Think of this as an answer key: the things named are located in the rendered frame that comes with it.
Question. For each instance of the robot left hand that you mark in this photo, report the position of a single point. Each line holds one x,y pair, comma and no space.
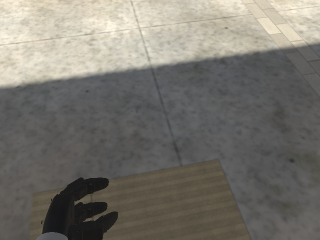
66,218

